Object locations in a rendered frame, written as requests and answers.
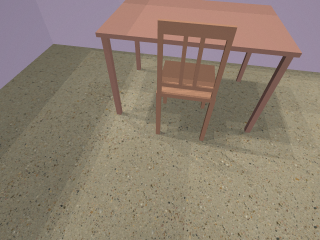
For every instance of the chair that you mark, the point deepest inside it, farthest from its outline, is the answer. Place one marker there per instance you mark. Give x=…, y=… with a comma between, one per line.
x=190, y=81

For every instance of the table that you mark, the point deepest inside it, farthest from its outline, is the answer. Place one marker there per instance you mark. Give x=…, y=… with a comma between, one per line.
x=259, y=31

